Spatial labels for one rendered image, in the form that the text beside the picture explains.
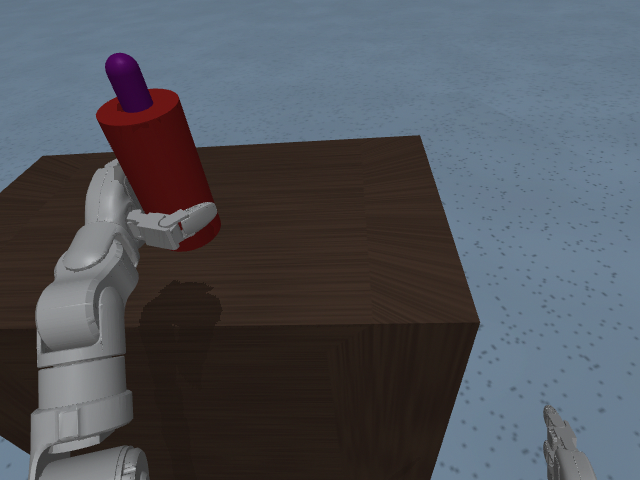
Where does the left robot arm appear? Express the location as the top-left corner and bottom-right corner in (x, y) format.
(28, 222), (150, 480)

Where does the right robot hand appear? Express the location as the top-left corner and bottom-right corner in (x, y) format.
(543, 405), (597, 480)

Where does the bottle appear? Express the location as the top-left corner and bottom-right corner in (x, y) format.
(96, 53), (221, 252)

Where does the left robot hand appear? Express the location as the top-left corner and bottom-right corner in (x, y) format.
(85, 159), (217, 250)

